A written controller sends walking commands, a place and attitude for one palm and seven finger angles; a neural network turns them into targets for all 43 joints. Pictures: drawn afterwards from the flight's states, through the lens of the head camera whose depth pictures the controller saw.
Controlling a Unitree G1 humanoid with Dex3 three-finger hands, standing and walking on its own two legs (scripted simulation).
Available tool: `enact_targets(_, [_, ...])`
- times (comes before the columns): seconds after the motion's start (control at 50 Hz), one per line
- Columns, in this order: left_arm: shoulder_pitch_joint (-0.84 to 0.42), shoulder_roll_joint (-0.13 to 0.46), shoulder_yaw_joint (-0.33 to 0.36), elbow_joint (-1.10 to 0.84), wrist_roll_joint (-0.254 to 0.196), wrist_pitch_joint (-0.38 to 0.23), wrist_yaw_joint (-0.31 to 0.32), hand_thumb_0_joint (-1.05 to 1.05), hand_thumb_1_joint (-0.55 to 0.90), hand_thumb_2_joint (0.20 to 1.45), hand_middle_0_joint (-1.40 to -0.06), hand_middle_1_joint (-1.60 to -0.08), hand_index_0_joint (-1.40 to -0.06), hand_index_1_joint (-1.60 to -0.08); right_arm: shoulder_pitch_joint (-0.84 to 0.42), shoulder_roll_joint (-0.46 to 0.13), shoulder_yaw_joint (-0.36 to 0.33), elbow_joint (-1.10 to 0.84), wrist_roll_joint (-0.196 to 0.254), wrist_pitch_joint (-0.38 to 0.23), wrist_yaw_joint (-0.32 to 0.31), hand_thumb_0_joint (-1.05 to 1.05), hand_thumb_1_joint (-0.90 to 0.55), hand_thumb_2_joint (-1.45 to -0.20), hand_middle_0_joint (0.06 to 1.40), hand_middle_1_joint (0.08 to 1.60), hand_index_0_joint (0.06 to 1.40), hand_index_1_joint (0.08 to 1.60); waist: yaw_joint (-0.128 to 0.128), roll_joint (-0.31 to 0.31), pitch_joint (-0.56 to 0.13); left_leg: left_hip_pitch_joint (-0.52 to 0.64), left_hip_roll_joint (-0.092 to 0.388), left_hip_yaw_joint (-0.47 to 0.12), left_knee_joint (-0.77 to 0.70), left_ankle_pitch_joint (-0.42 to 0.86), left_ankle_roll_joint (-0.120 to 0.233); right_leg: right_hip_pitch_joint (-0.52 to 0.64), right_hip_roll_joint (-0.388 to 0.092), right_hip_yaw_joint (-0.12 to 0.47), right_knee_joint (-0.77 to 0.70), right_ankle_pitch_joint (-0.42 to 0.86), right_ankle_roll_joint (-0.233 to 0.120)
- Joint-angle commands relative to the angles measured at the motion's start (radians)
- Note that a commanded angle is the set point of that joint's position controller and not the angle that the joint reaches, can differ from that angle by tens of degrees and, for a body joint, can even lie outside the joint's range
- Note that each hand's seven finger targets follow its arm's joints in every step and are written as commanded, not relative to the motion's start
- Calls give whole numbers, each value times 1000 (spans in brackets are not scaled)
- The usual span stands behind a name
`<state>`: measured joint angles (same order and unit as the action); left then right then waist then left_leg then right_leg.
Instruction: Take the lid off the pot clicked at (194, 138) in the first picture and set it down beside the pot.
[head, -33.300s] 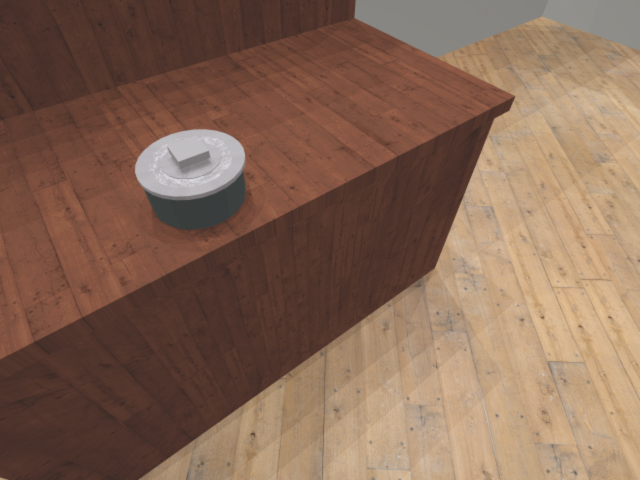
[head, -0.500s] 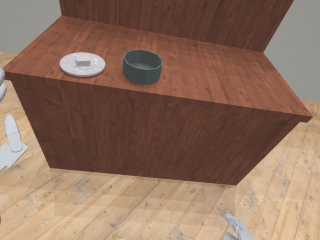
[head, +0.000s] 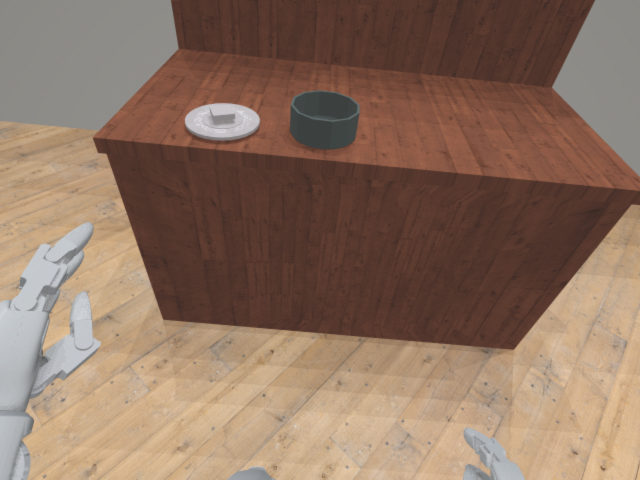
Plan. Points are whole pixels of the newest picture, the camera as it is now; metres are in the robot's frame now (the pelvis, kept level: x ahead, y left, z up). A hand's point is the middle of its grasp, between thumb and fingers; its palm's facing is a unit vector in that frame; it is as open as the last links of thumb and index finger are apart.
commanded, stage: stop stepping back and stand still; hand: left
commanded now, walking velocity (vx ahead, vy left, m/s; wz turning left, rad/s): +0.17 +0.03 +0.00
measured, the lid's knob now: (222, 112) +0.90 +0.30 +0.03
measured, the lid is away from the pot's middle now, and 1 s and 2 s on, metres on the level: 0.25 0.25 0.25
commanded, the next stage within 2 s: let the arm hang, fingers relaxed in 0.56 s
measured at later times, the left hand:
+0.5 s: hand out of the picture -0.07 +0.22 -0.17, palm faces +0.04 -0.98 -0.20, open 7.3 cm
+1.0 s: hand out of the picture +0.05 +0.21 -0.15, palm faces +0.02 -0.98 -0.21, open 7.3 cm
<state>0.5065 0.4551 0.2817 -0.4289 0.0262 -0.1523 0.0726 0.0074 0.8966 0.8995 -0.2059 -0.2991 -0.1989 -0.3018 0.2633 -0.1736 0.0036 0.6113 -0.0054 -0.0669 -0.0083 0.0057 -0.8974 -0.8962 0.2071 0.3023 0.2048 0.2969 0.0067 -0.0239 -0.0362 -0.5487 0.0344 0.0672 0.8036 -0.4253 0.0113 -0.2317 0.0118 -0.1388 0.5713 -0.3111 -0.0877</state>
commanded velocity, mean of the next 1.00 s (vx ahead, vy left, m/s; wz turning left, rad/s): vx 0.05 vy -0.04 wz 0.00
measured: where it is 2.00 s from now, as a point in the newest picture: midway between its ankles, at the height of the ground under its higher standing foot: outside the picture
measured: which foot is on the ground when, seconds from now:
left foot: up 0.00-0.18, down 0.20-1.00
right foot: down 0.00-0.18, up 0.20-0.46, down 0.48-1.00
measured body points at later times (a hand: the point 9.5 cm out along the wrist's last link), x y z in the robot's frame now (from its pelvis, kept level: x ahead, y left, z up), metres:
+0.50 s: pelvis -0.05 +0.02 +0.00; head -0.03 +0.04 +0.45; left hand -0.07 +0.27 -0.16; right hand -0.10 -0.23 -0.13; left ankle +0.00 +0.16 -0.70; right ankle -0.05 -0.10 -0.73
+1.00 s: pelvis -0.01 +0.02 +0.02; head +0.01 +0.03 +0.47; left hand +0.05 +0.26 -0.13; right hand +0.01 -0.20 -0.14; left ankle -0.02 +0.13 -0.72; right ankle -0.03 -0.10 -0.72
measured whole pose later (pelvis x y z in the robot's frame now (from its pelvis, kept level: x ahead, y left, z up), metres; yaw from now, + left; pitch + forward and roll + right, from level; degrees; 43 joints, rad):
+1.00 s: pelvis -0.01 +0.02 +0.02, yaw +1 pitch +0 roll +0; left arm 0.17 0.18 0.02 1.06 0.01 0.00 0.03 0.01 0.92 0.90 -0.20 -0.30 -0.19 -0.30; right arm 0.26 -0.14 -0.05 1.06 -0.01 -0.01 -0.03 0.01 -0.93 -0.90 0.21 0.30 0.20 0.30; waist -0.03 0.00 0.05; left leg -0.20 0.00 0.04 0.46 -0.25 0.02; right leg -0.16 0.01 0.02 0.45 -0.27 0.00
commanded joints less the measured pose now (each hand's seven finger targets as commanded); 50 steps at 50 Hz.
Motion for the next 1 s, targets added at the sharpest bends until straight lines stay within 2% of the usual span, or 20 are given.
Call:
enact_targets(0.0, [-225,-64,-154,570,46,164,-47,0,900,900,-200,-300,-200,-300,-1,-177,-82,-102,-4,86,17,0,-900,-900,200,300,200,300,-74,-263,67,-168,27,-64,628,-115,-2,-169,-311,287,-315,-358,-137])
enact_targets(0.08, [-308,-20,-180,859,39,150,-45,0,900,900,-200,-300,-200,-300,-66,-183,-98,-55,-19,99,35,0,-900,-900,200,300,200,300,-72,-60,200,35,96,-75,272,-119,0,-301,-344,320,-364,-423,-120])
enact_targets(0.12, [-354,-10,-189,983,32,163,-64,0,900,900,-200,-300,-200,-300,116,-133,-93,50,-27,97,28,0,-900,-900,200,300,200,300,-126,-69,154,330,35,34,-34,-92,16,-403,-244,206,-219,-463,-64])
enact_targets(0.14, [-368,-58,-207,1020,22,175,-78,0,900,900,-200,-300,-200,-300,236,-138,-88,110,-31,89,21,0,-900,-900,200,300,200,300,-152,69,146,471,25,1,-245,-65,34,-504,-149,140,23,-482,-16])
enact_targets(0.16, [-350,-172,-235,1020,14,182,-93,0,900,900,-200,-300,-200,-300,320,-207,-97,152,-45,71,9,0,-900,-900,200,300,200,300,-158,460,172,447,279,-501,-541,-414,132,-666,18,20,485,-371,63])
enact_targets(0.18, [-434,-150,-234,984,16,181,-100,0,900,900,-200,-300,-200,-300,304,-287,-103,143,-39,62,-14,0,-900,-900,200,300,200,300,-141,328,216,244,443,-794,-686,-506,211,-680,-43,195,684,-242,61])
enact_targets(0.2, [-389,-142,-211,1017,9,174,-113,0,900,900,-200,-300,-200,-300,154,-306,-110,109,-42,61,-24,0,-900,-900,200,300,200,300,-48,152,87,96,428,-761,-680,-478,214,-520,-70,234,786,-108,74])
enact_targets(0.24, [-245,-147,-213,1140,19,184,-115,0,900,900,-200,-300,-200,-300,34,-246,-93,128,-37,40,-23,0,-900,-900,200,300,200,300,31,352,50,-14,265,-451,-621,-349,119,-407,-43,185,820,-14,85])
enact_targets(0.28, [-189,-138,-220,1205,8,187,-117,0,900,900,-200,-300,-200,-300,25,-215,-89,165,-32,34,-22,0,-900,-900,200,300,200,300,37,377,15,-17,187,-278,-591,-264,72,-308,-26,135,720,-20,86])
enact_targets(0.38, [-102,-175,-248,1309,-16,178,-104,0,900,900,-200,-300,-200,-300,110,-228,-113,265,-33,72,-24,0,-900,-900,200,300,200,300,8,233,43,25,153,-214,-533,-295,52,48,50,-4,52,-149,76])
enact_targets(0.4, [-51,-174,-250,1335,-20,177,-96,0,900,900,-200,-300,-200,-300,131,-194,-110,280,-29,84,-23,0,-900,-900,200,300,200,300,18,161,64,0,105,-166,-436,-265,28,133,36,51,-110,-133,63])
enact_targets(0.44, [-48,-73,-230,1356,-5,166,-53,0,900,900,-200,-300,-200,-300,131,-57,-94,260,-10,93,-12,0,-900,-900,200,300,200,300,6,-238,174,-149,-82,-3,78,-92,-12,32,-289,616,-471,-478,-86])
enact_targets(0.48, [-218,-94,-229,1329,-11,155,-40,0,900,900,-200,-300,-200,-300,208,-57,-101,278,-18,101,-5,0,-900,-900,200,300,200,300,-88,-118,9,-23,-43,-69,332,-4,-1,-42,-252,518,-406,-272,-95])
enact_targets(0.52, [-256,-171,-231,1349,-1,144,-30,0,900,900,-200,-300,-200,-300,193,-92,-104,295,-16,88,-8,0,-900,-900,200,300,200,300,-77,-258,149,-20,24,-93,249,-8,12,-114,-237,449,-391,-252,-98])
enact_targets(0.6, [-222,-164,-220,1392,-3,154,-38,0,900,900,-200,-300,-200,-300,221,-13,-71,351,-11,57,-11,0,-900,-900,200,300,200,300,-69,-13,139,342,-14,-46,-374,104,18,-136,-143,305,-177,-84,-29])
enact_targets(0.64, [-190,-227,-233,1381,-22,159,-55,0,900,900,-200,-300,-200,-300,224,-134,-89,344,-26,47,-31,0,-900,-900,200,300,200,300,-45,237,92,435,269,-436,-561,94,136,-262,-10,134,81,-161,74])
enact_targets(0.66, [-223,-226,-240,1371,-18,156,-60,0,900,900,-200,-300,-200,-300,203,-159,-94,331,-31,53,-35,0,-900,-900,200,300,200,300,-52,147,93,343,307,-498,-606,26,179,-213,-14,145,122,-196,72])
enact_targets(0.7, [-261,-222,-244,1394,-9,163,-58,0,900,900,-200,-300,-200,-300,141,-116,-83,346,-27,44,-34,0,-900,-900,200,300,200,300,-28,221,128,252,238,-408,-605,82,160,-154,-42,162,155,-136,76])
enact_targets(0.8, [-228,-200,-251,1454,-18,135,-45,0,900,900,-200,-300,-200,-300,80,-45,-68,375,-5,39,-28,0,-900,-900,200,300,200,300,-11,3,57,293,42,-128,-414,280,34,81,-108,259,-199,219,46])
enact_targets(0.98, [-291,-173,-242,1459,-18,131,-36,0,900,900,-200,-300,-200,-300,83,-58,-70,433,-5,45,-28,0,-900,-900,200,300,200,300,-24,19,41,396,63,-109,-395,417,24,94,-103,248,-185,339,39])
